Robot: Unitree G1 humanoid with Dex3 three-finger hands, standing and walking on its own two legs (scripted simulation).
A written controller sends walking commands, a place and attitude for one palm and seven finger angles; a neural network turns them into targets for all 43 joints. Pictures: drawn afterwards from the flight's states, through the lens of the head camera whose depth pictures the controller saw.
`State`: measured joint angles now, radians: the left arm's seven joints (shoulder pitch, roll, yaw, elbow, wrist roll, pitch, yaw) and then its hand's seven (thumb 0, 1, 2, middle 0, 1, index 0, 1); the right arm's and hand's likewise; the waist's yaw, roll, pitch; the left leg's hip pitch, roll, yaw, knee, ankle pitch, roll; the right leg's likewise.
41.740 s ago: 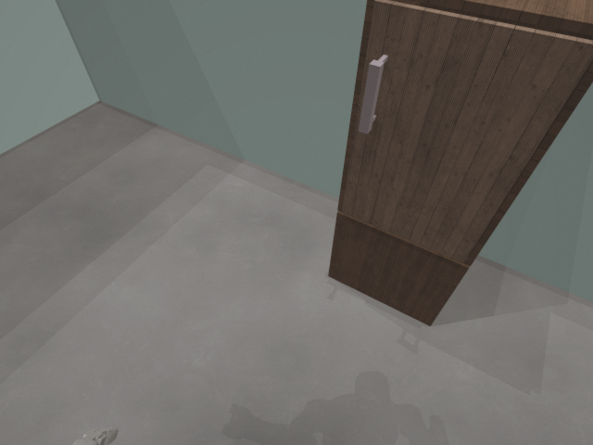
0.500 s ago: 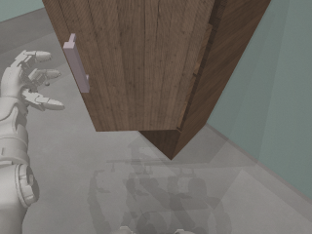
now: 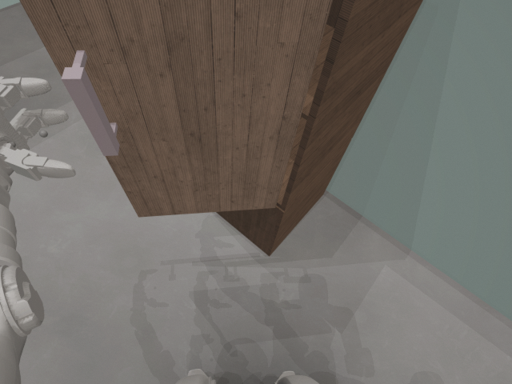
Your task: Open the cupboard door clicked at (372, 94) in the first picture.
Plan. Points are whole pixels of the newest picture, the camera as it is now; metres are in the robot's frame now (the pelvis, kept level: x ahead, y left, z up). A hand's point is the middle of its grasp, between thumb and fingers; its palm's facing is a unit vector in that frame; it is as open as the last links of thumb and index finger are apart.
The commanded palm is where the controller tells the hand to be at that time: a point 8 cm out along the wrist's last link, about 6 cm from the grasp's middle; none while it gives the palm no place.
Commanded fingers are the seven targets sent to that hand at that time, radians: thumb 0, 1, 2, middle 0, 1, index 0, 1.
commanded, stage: move the hooked fingers beside the handle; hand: left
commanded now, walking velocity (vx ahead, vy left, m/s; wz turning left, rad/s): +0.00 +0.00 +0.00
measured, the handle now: (97, 107) +0.52 +0.22 +0.10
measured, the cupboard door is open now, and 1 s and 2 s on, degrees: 47 47 47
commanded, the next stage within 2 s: slide the fingers in behind the handle in 0.50 s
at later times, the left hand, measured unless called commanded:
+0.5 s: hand (37, 140) +0.44 +0.28 +0.11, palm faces +0.07 -1.00 +0.01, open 14.0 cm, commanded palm +0.42 +0.33 +0.11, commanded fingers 0.00 -0.50 0.30 -0.30 -1.20 -0.30 -1.20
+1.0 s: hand (67, 134) +0.46 +0.25 +0.11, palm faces +0.05 -1.00 +0.02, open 14.0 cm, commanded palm +0.43 +0.30 +0.11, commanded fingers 0.00 -0.50 0.30 -0.30 -1.20 -0.30 -1.20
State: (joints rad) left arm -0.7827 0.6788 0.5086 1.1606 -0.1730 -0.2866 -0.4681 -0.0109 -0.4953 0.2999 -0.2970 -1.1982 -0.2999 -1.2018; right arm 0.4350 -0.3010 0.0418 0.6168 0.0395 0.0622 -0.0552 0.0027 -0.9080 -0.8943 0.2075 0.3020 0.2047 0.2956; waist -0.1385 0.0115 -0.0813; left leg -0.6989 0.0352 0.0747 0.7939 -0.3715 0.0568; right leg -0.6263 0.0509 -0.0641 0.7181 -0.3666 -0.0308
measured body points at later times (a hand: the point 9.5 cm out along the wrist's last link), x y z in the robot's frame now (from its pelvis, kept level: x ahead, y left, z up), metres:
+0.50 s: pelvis +0.00 +0.00 +0.00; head +0.08 +0.03 +0.44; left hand +0.43 +0.34 +0.11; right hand +0.04 -0.27 -0.11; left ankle +0.00 +0.08 -0.71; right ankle -0.02 -0.10 -0.71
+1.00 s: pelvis -0.01 +0.01 +0.00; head +0.07 +0.03 +0.44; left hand +0.45 +0.30 +0.11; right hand +0.01 -0.26 -0.11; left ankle +0.00 +0.08 -0.71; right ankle -0.02 -0.10 -0.71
